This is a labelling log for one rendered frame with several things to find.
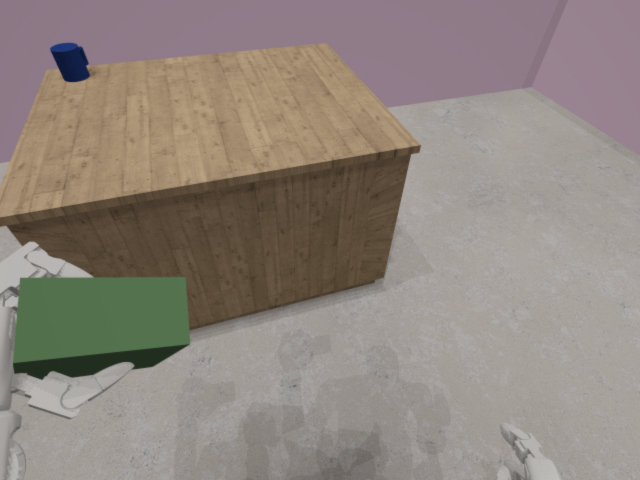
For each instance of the robot right hand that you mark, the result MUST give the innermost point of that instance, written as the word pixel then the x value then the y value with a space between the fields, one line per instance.
pixel 529 452

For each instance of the robot left hand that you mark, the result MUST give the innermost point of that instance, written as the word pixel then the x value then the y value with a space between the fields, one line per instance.
pixel 57 394

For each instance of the table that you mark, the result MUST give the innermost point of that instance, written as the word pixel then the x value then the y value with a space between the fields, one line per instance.
pixel 265 177

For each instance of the sponge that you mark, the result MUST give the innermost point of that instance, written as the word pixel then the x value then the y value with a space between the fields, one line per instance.
pixel 80 326

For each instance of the robot left forearm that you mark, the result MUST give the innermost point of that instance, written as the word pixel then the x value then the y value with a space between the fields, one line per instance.
pixel 12 457

